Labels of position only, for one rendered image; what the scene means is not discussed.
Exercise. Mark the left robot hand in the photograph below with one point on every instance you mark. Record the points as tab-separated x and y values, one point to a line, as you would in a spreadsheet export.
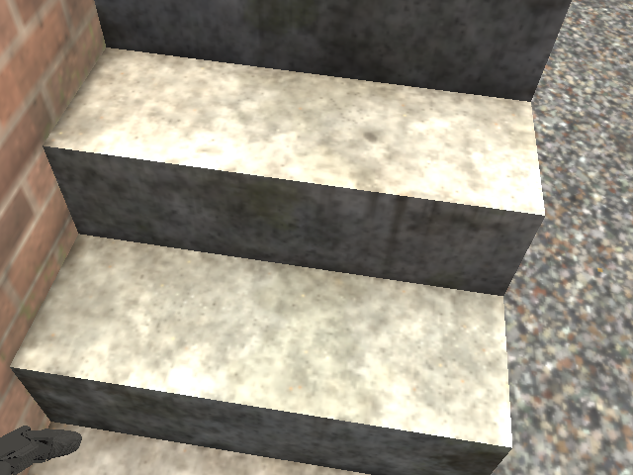
22	447

